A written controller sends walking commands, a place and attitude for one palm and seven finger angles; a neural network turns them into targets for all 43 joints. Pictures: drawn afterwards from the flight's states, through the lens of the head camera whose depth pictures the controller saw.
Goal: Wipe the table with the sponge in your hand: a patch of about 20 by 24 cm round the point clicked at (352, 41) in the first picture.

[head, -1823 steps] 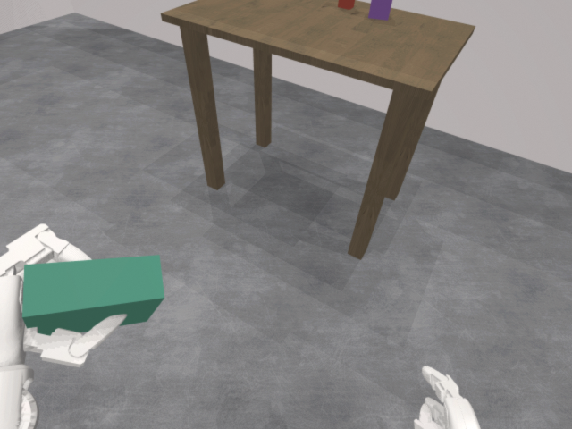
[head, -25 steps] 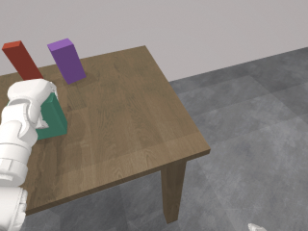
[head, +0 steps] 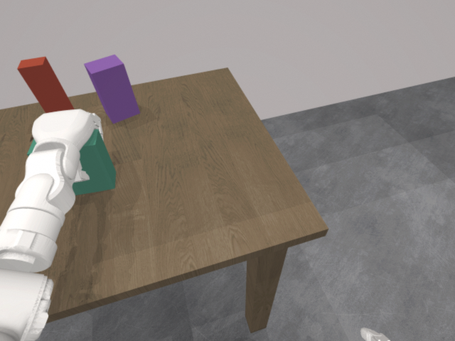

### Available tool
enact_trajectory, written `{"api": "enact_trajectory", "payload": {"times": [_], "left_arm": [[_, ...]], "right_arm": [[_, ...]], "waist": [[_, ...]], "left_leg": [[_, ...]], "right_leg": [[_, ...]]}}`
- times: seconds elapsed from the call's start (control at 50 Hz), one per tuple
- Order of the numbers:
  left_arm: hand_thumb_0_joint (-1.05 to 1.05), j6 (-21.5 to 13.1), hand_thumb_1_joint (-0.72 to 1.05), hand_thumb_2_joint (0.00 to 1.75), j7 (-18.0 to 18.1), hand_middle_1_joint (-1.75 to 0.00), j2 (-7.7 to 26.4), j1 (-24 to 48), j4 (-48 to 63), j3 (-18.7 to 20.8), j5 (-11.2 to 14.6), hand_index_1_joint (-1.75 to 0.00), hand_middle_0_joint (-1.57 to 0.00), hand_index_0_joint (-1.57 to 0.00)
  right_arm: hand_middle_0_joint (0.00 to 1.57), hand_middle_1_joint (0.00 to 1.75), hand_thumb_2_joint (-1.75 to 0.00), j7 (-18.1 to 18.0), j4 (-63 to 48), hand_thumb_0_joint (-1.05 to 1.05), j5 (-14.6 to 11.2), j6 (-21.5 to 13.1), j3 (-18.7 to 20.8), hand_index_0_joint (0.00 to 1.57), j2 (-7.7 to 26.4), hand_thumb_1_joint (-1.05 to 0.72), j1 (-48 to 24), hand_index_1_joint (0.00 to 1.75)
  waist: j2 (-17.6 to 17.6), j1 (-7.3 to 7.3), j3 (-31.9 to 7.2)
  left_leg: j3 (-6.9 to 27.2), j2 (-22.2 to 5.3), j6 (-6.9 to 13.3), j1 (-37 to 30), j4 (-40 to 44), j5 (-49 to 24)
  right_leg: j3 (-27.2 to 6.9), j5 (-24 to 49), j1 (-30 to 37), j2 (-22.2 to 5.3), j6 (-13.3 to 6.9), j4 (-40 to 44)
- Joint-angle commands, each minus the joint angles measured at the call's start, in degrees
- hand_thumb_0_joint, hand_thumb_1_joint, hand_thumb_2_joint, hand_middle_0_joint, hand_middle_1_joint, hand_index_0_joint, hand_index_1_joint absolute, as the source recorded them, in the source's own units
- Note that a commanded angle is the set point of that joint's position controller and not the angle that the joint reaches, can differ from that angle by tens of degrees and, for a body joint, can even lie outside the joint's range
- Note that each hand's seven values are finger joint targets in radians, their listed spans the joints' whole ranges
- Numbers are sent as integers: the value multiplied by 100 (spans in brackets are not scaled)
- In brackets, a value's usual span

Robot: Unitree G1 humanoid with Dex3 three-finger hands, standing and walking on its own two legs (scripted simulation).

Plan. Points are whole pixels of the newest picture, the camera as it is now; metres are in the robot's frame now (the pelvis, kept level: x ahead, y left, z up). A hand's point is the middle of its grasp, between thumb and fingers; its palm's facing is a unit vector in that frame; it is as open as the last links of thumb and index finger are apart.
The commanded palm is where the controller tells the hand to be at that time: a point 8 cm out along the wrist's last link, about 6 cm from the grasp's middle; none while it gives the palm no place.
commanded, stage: slide across to the middle lane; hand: left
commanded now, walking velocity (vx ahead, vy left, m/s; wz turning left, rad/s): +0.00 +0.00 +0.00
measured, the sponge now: (81, 171) +0.38 +0.32 +0.10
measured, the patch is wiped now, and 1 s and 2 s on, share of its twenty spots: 0.30 0.35 0.65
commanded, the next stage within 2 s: wipe back along the middle lane in 0.42 s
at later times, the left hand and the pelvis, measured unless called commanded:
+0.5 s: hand (111, 141) +0.42 +0.26 +0.14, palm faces -0.02 -0.01 -1.00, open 9.0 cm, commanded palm +0.40 +0.24 +0.19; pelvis +0.02 +0.00 +0.00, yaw +0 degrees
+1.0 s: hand (124, 155) +0.39 +0.22 +0.14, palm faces +0.02 -0.01 -1.00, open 8.9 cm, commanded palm +0.36 +0.21 +0.17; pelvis +0.02 -0.02 +0.00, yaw -1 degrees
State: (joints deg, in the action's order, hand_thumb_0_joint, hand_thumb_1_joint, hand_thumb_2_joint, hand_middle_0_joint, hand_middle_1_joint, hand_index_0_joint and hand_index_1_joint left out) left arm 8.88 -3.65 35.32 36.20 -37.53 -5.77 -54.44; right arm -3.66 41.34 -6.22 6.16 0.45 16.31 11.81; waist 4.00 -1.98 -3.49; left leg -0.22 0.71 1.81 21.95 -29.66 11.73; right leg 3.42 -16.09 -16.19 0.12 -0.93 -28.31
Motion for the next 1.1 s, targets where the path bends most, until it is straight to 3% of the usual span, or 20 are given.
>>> {"api": "enact_trajectory", "payload": {"times": [0.0, 0.12, 0.16, 0.22, 0.3, 0.32, 0.36, 0.42, 0.44, 0.5, 0.52, 0.58, 0.62, 0.66, 0.72, 0.76, 0.82, 0.86, 1.02, 1.08], "left_arm": [[0, 123, 10, 130, 198, -160, 662, 2587, 1170, 37, 33, -160, -120, -120], [0, 457, 10, 130, 287, -160, 965, 2622, 1695, 386, -90, -160, -120, -120], [0, 641, 10, 130, 314, -160, 778, 2443, 1618, 253, -119, -160, -120, -120], [0, 893, 10, 130, 355, -160, 1051, 2265, 1556, 578, -113, -160, -120, -120], [0, 1093, 10, 130, 254, -160, 527, 2401, 1721, 61, -130, -160, -120, -120], [0, 1098, 10, 130, 227, -160, 740, 2290, 1743, 304, -124, -160, -120, -120], [0, 1140, 10, 130, 136, -160, 214, 2402, 1903, -210, -123, -160, -120, -120], [0, 1170, 10, 130, 81, -160, 354, 2542, 1914, -81, -70, -160, -120, -120], [0, 1163, 10, 130, 63, -160, 38, 2561, 2013, -376, -89, -160, -120, -120], [0, 1200, 10, 130, 100, -160, 83, 2453, 1988, -277, -127, -160, -120, -120], [0, 1218, 10, 130, 116, -160, 306, 2101, 2068, 23, -86, -160, -120, -120], [0, 1341, 10, 130, 154, -160, 135, 1617, 2329, -60, -112, -160, -120, -120], [0, 1475, 10, 130, 170, -160, 355, 1153, 2300, 263, 0, -160, -120, -120], [0, 1592, 10, 130, 144, -160, 48, 988, 2468, -34, 9, -160, -120, -120], [0, 1787, 10, 130, 111, -160, 349, 675, 2373, 249, 38, -160, -120, -120], [0, 1830, 10, 130, 27, -160, 40, 808, 2474, -143, -4, -160, -120, -120], [0, 1856, 10, 130, -55, -160, 146, 528, 2549, -29, -6, -160, -120, -120], [0, 1820, 10, 130, -122, -160, -204, 490, 2633, -372, -11, -160, -120, -120], [0, 1796, 10, 130, -158, -160, -89, 341, 2343, -227, 1, -160, -120, -120], [0, 1717, 10, 130, -144, -160, -417, -37, 2590, -454, 29, -160, -120, -120]], "right_arm": [[20, 30, -90, -29, -792, 0, -5, -325, 174, 20, 732, -90, -680, 30], [20, 30, -90, 49, -950, 0, 68, -373, 99, 20, 676, -90, -927, 30], [20, 30, -90, 95, -932, 0, 77, -321, 98, 20, 668, -90, -937, 30], [20, 30, -90, 123, -975, 0, 99, -272, 41, 20, 681, -90, -1075, 30], [20, 30, -90, 157, -1021, 0, 86, -248, 47, 20, 634, -90, -1119, 30], [20, 30, -90, 144, -1028, 0, 101, -255, 36, 20, 645, -90, -1157, 30], [20, 30, -90, 169, -1037, 0, 84, -238, 46, 20, 619, -90, -1126, 30], [20, 30, -90, 141, -1038, 0, 73, -247, 10, 20, 623, -90, -1194, 30], [20, 30, -90, 157, -1033, 0, 76, -246, 36, 20, 608, -90, -1126, 30], [20, 30, -90, 181, -996, 0, 87, -215, 67, 20, 620, -90, -1117, 30], [20, 30, -90, 178, -1061, 0, 106, -213, 43, 20, 617, -90, -1196, 30], [20, 30, -90, 246, -1098, 0, 115, -112, 57, 20, 613, -90, -1285, 30], [20, 30, -90, 262, -1141, 0, 117, -72, 23, 20, 626, -90, -1430, 30], [20, 30, -90, 281, -1168, 0, 91, -22, 23, 20, 605, -90, -1481, 30], [20, 30, -90, 259, -1185, 0, 75, 17, -11, 20, 633, -90, -1627, 30], [20, 30, -90, 246, -1181, 0, 42, 38, -10, 20, 611, -90, -1607, 30], [20, 30, -90, 234, -1257, 0, 33, 30, -36, 20, 608, -90, -1710, 30], [20, 30, -90, 245, -1288, 0, 20, 22, -26, 20, 568, -90, -1659, 30], [20, 30, -90, 191, -1282, 0, -5, 9, -61, 20, 581, -90, -1738, 30], [20, 30, -90, 240, -1347, 0, 1, -11, -25, 20, 560, -90, -1701, 30]], "waist": [[-175, 292, -1294], [27, 57, -1758], [-107, 86, -1697], [-109, -37, -1692], [-134, 75, -1809], [-133, 20, -1836], [-140, 141, -1843], [-176, 121, -1785], [-107, 174, -1830], [-226, 131, -1882], [-191, -6, -1926], [-345, -34, -1967], [-488, -144, -1820], [-601, -85, -1732], [-629, -143, -1467], [-656, -13, -1402], [-492, -95, -1356], [-554, -11, -1329], [-595, -21, -963], [-618, -50, -1208]], "left_leg": [[319, 4, 105, -1388, 437, -254], [377, -12, 18, -1582, 417, -1075], [297, -14, 10, -1596, 367, -1252], [285, -26, -17, -1481, 428, -1435], [219, -2, 2, -1653, 324, -1634], [251, -32, 1, -1648, 330, -1754], [232, -8, 13, -1765, 240, -1892], [266, 7, 25, -1698, 257, -1795], [270, 22, 25, -1811, 193, -1952], [264, 27, 25, -1820, 130, -1986], [273, 24, 24, -1739, 162, -2097], [182, 21, 12, -1699, 122, -2395], [153, 20, 29, -1510, 185, -2221], [71, 47, 41, -1456, 192, -2136], [48, 68, 64, -1272, 270, -1803], [2, 86, 75, -1296, 258, -1617], [36, 92, 81, -1281, 273, -1502], [4, 112, 102, -1300, 219, -1443], [23, 77, 88, -1101, 308, -909], [-14, 111, 99, -1189, 215, -1134]], "right_leg": [[-165, 646, -342, 131, -248, 526], [-125, 1132, 65, 156, -355, 427], [-96, 1259, 107, 146, -316, 450], [-107, 1410, 275, 160, -348, 460], [-95, 1631, 266, 134, -295, 431], [-103, 1714, 316, 153, -338, 415], [-79, 1856, 234, 137, -297, 381], [-113, 1855, 239, 150, -332, 380], [-76, 1934, 203, 147, -318, 325], [-88, 1990, 192, 146, -314, 292], [-126, 2156, 376, 147, -352, 295], [-115, 2522, 567, 114, -288, 234], [-159, 2576, 712, 114, -302, 278], [-122, 2631, 740, 98, -231, 260], [-205, 2461, 759, 105, -244, 345], [-168, 2310, 650, 97, -195, 352], [-235, 2171, 635, 104, -242, 367], [-213, 2179, 597, 91, -205, 346], [-308, 1592, 365, 94, -205, 470], [-280, 1917, 554, 83, -194, 364]]}}
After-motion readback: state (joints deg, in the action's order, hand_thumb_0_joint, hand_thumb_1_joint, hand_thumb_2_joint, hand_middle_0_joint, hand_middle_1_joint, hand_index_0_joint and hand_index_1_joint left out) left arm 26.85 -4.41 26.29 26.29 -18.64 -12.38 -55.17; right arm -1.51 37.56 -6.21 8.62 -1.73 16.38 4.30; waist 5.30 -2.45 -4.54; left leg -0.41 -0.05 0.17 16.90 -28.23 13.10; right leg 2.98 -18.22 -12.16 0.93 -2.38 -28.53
